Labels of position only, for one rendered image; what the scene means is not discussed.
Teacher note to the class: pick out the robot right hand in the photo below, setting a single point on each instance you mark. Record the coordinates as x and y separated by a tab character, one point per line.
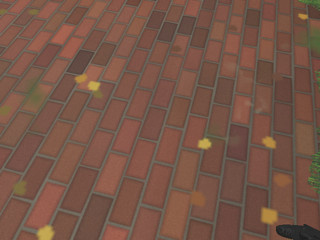
298	232

